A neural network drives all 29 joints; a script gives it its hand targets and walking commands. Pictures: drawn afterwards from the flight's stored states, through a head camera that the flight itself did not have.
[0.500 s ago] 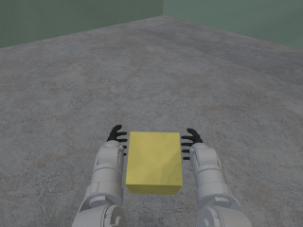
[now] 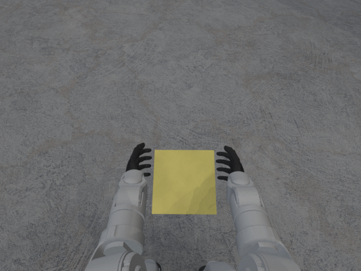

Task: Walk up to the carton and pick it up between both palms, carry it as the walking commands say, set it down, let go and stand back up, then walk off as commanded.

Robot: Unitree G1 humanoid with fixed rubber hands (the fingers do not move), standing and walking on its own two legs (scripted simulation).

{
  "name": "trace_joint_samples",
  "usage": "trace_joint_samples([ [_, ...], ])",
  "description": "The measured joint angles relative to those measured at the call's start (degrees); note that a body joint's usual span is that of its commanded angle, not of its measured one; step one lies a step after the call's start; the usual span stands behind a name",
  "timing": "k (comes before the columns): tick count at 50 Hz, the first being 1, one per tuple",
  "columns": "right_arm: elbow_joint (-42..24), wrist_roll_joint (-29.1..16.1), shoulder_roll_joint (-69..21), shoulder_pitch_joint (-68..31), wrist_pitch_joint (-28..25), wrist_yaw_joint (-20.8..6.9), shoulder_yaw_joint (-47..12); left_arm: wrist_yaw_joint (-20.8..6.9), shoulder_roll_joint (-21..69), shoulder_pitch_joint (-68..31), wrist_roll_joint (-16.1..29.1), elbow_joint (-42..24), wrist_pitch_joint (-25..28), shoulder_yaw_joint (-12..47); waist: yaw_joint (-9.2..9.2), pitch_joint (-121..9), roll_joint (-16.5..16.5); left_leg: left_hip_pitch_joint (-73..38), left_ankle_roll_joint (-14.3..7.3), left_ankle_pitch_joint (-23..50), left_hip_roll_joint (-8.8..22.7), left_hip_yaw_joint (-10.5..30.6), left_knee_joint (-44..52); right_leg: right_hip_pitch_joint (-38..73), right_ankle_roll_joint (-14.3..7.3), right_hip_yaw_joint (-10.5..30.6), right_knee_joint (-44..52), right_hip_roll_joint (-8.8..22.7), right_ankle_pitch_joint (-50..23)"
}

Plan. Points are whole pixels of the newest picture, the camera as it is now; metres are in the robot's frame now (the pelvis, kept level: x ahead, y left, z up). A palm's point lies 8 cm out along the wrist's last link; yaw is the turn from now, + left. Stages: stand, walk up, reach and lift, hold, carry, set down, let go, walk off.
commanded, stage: set down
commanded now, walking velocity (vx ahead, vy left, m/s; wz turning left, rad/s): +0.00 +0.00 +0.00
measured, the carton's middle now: (184, 184) +0.35 -0.01 -0.14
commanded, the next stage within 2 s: none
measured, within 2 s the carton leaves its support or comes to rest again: neither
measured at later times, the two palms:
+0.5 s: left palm (142, 184) +0.34 +0.11 -0.12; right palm (227, 186) +0.33 -0.13 -0.13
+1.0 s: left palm (146, 190) +0.36 +0.11 -0.21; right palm (219, 186) +0.37 -0.12 -0.22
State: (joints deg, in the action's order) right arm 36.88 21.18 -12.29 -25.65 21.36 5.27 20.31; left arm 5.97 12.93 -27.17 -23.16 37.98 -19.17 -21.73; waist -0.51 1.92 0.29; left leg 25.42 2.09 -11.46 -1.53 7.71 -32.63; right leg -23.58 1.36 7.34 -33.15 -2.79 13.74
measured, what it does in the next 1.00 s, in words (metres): lowers itself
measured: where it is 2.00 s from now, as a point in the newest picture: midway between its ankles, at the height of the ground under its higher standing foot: outside the picture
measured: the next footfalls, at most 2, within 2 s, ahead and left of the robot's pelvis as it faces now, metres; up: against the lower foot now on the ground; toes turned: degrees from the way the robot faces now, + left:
none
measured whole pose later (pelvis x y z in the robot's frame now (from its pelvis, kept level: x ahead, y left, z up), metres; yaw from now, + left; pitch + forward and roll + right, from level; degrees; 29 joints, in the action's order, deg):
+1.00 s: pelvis -0.03 +0.00 -0.14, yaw +0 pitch +33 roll +0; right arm 41.4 12.6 -8.9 -39.2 8.4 13.1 18.9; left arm 12.9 13.6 -36.8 -15.2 36.5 -7.1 -24.3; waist -0.6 -9.0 -0.3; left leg 84.7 4.6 -24.2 -6.4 8.6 -75.6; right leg -83.3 3.0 7.6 -77.8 -6.4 27.6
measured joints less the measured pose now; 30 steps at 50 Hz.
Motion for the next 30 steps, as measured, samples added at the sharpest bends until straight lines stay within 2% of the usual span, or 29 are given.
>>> trace_joint_samples([
  [7,0.47,-0.76,-0.11,-0.32,-6.35,0.61,0.0,0.65,0.05,-0.13,0.73,-0.4,5.65,-0.4,0.09,-1.67,-0.16,10.65,0.28,-0.65,-0.35,0.21,-4.7,-10.68,0.23,-0.01,-4.8,-0.46,0.73],
  [14,-0.12,-1.69,-0.6,-1.78,-9.86,1.87,1.14,1.68,0.68,-1.83,1.53,-1.1,8.65,-1.13,0.16,-3.08,-0.3,21.92,0.49,-2.08,-0.97,0.17,-11.37,-22.03,0.66,0.17,-11.67,-0.95,2.3],
  [30,-0.15,-5.01,1.2,-6.73,-10.78,4.17,0.54,4.59,2.08,-5.98,3.97,-2.52,9.9,-2.3,-0.56,-7.87,-0.49,41.69,0.89,-7.8,-3.1,-0.15,-28.19,-42.05,1.63,0.78,-29.4,-1.88,8.7],
])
